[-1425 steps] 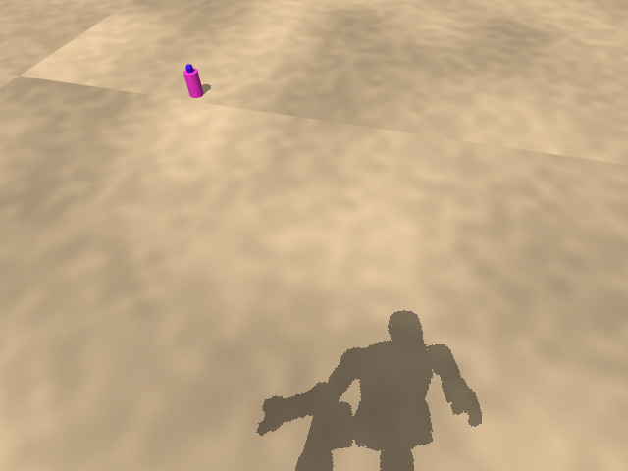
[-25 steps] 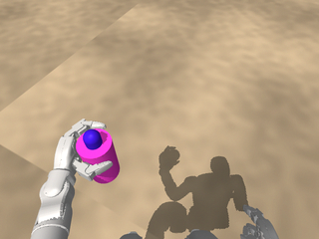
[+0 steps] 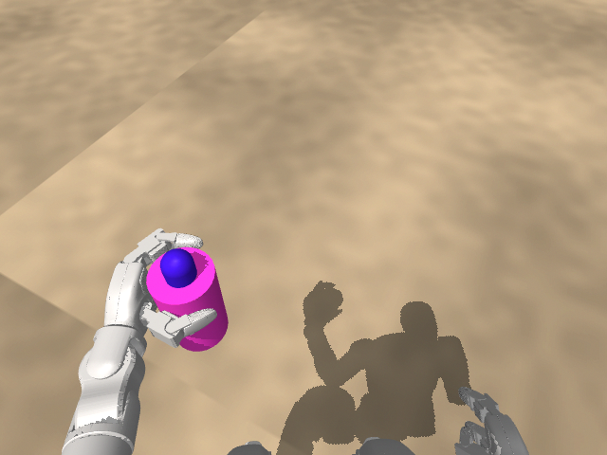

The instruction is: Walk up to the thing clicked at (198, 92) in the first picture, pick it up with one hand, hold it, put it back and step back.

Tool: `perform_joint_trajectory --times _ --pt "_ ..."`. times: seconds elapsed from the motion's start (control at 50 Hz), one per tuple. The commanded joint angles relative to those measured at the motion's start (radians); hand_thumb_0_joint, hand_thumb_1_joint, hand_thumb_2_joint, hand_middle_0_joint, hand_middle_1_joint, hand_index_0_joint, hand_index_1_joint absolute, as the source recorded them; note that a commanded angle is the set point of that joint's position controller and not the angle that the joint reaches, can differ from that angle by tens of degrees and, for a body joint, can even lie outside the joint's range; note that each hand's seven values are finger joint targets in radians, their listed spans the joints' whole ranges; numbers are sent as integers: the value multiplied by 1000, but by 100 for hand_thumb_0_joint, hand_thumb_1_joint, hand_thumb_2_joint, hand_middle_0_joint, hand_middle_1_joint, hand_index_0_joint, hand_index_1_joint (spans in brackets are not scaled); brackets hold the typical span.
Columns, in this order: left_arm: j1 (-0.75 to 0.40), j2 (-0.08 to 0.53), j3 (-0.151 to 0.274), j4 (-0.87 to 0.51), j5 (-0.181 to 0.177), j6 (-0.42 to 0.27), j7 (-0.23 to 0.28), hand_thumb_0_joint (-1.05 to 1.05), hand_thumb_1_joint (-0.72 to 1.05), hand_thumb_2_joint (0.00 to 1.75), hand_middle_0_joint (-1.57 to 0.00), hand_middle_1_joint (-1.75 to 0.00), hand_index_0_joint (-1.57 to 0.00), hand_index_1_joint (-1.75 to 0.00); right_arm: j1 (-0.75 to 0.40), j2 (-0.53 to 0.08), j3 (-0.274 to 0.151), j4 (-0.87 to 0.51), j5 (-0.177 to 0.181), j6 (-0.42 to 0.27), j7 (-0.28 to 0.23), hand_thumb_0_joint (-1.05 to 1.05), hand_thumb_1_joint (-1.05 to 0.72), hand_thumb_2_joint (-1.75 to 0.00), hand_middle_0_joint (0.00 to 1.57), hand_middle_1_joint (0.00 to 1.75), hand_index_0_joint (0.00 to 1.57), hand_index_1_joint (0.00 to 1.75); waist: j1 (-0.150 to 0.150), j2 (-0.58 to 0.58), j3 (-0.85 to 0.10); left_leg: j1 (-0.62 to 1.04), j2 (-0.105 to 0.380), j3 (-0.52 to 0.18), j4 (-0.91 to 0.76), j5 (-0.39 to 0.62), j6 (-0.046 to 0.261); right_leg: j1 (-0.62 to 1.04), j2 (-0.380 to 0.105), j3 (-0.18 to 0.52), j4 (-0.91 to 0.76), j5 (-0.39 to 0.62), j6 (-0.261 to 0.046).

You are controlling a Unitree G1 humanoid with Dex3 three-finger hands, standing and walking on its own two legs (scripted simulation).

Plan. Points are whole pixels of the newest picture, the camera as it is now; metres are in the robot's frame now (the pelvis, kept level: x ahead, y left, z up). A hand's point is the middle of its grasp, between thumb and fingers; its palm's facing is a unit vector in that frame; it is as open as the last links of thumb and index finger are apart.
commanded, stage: hold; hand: left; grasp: from the side
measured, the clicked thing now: (189, 295) +0.32 +0.16 +0.01
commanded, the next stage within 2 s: crouch in 1.94 s
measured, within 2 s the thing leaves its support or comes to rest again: neither
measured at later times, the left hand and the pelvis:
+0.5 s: hand (184, 286) +0.32 +0.16 +0.04, palm faces -0.05 -1.00 -0.01, open 11.0 cm; pelvis +0.01 +0.00 +0.00, yaw +0 degrees
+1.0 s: hand (185, 288) +0.32 +0.16 +0.04, palm faces -0.04 -1.00 -0.02, open 11.0 cm; pelvis +0.01 +0.00 +0.00, yaw +0 degrees
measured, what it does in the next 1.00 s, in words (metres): stands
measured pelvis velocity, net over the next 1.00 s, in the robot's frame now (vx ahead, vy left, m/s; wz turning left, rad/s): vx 0.01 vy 0.00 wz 0.00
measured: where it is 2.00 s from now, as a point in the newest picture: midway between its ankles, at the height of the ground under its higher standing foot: outside the picture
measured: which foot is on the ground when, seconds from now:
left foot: down 0.00-1.00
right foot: down 0.00-1.00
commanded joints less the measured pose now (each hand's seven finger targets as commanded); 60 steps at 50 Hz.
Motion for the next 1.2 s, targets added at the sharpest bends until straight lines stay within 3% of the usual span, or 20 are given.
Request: perform_joint_trajectory --times 0.0,0.06,0.12,0.18,0.22,0.28,0.34,0.44,0.54,0.56,0.58,0.7,0.76,0.86,0.88,0.9,0.94,0.98,1.06,1.18 --pt "-398 147 84 -343 -59 -123 5 0 11 116 -119 -139 -122 -137 -36 -139 -54 -118 6 -46 -13 0 -90 -90 20 30 20 30 3 63 -337 175 -16 -3 -141 190 0 98 24 -15 -108 214 -29" --pt "-437 168 113 -345 -62 -125 21 0 9 117 -119 -141 -123 -139 -29 -141 -57 -109 5 -48 -9 0 -90 -90 20 30 20 30 5 66 -326 162 -13 -6 -144 200 -1 99 25 -15 -101 221 -30" --pt "-437 144 78 -381 -59 -125 19 0 13 119 -119 -141 -123 -139 -39 -134 -51 -121 5 -48 -10 0 -89 -89 20 30 20 30 5 83 -311 171 -14 -2 -150 200 -2 90 25 -13 -108 219 -30" --pt "-407 159 98 -352 -55 -128 21 0 14 119 -121 -143 -124 -141 -42 -139 -58 -120 6 -51 -7 0 -90 -90 20 30 20 30 13 69 -313 161 -19 -1 -149 194 0 109 21 -10 -111 214 -29" --pt "-424 143 63 -404 -53 -131 11 0 13 118 -120 -142 -124 -140 -43 -136 -56 -128 5 -54 -4 0 -90 -90 20 30 20 30 7 99 -331 187 -16 -2 -150 214 -4 99 24 -11 -104 230 -32" --pt "-375 115 51 -385 -62 -119 6 0 13 117 -120 -141 -123 -139 -22 -137 -59 -121 3 -52 -6 0 -90 -90 20 30 20 30 -5 54 -387 202 -20 3 -124 274 3 143 20 -8 -110 299 -25" --pt "-408 119 40 -401 -59 -117 5 0 12 117 -120 -141 -123 -139 -29 -135 -56 -112 2 -55 -3 0 -90 -90 20 30 20 30 -7 69 -346 194 -17 3 -126 268 3 113 21 -7 -110 293 -25" --pt "-396 146 88 -380 -59 -117 25 0 12 118 -118 -141 -122 -139 -24 -139 -59 -104 2 -52 0 0 -89 -89 20 30 20 30 7 72 -326 189 -13 -5 -139 272 -3 105 25 -19 -102 275 -31" --pt "-354 134 77 -407 -49 -121 34 0 15 118 -118 -140 -121 -138 -43 -130 -56 -126 1 -48 2 0 -89 -89 20 30 20 30 17 65 -334 174 -19 2 -136 265 1 133 23 -13 -108 278 -28" --pt "-335 142 96 -387 -51 -119 33 0 15 119 -119 -141 -122 -140 -34 -136 -60 -123 1 -49 2 0 -90 -90 20 30 20 30 15 53 -345 179 -18 2 -134 269 2 134 22 -10 -107 285 -27" --pt "-327 117 67 -408 -54 -120 29 0 17 120 -119 -142 -122 -140 -36 -131 -58 -123 1 -48 3 0 -89 -89 20 30 20 30 12 61 -356 184 -20 4 -131 285 1 148 20 -11 -107 304 -27" --pt "-374 113 37 -419 -48 -116 20 0 18 120 -119 -142 -123 -140 -33 -134 -60 -116 1 -49 5 0 -89 -89 20 30 20 30 -6 79 -320 191 -13 -5 -142 264 -2 105 24 -15 -106 275 -30" --pt "-383 117 51 -419 -57 -110 25 0 15 118 -119 -141 -122 -139 -24 -136 -60 -117 1 -49 4 0 -89 -89 20 30 20 30 -4 76 -363 212 -14 -5 -133 286 -1 124 23 -16 -109 295 -29" --pt "-384 121 70 -386 -58 -115 33 0 17 119 -118 -141 -121 -139 -34 -141 -63 -114 2 -52 9 0 -89 -90 20 30 20 30 6 47 -332 181 -13 -6 -140 255 1 114 24 -18 -107 267 -29" --pt "-389 103 39 -389 -54 -119 27 0 17 119 -117 -141 -121 -139 -47 -138 -61 -119 2 -54 11 0 -89 -89 20 30 20 30 -3 56 -287 170 -13 -6 -152 213 0 85 26 -18 -111 231 -29" --pt "-371 118 62 -381 -55 -121 28 0 17 120 -118 -142 -122 -140 -39 -139 -64 -115 1 -54 12 0 -89 -89 20 30 20 30 5 65 -304 176 -13 -8 -150 218 -1 96 24 -20 -106 230 -30" --pt "-388 117 53 -398 -50 -130 25 0 18 120 -118 -141 -121 -139 -51 -139 -65 -123 2 -54 17 0 -89 -89 20 30 20 30 8 77 -294 167 -14 -9 -156 192 -3 85 25 -19 -104 208 -32" --pt "-342 122 64 -394 -53 -130 25 0 18 121 -120 -143 -123 -141 -42 -140 -65 -128 3 -52 15 0 -89 -89 20 30 20 30 16 60 -339 173 -18 -2 -142 225 1 120 23 -16 -107 242 -30" --pt "-393 131 59 -452 -56 -132 27 0 17 121 -121 -143 -124 -141 -34 -135 -61 -126 0 -56 13 0 -89 -90 20 30 20 30 1 92 -393 205 -19 3 -121 281 0 131 21 -9 -103 299 -27" --pt "-393 132 85 -400 -63 -123 40 0 17 122 -118 -142 -121 -140 -42 -136 -58 -110 2 -58 6 0 -88 -90 20 30 20 30 -3 44 -324 170 -18 0 -141 202 6 106 21 -10 -120 233 -24"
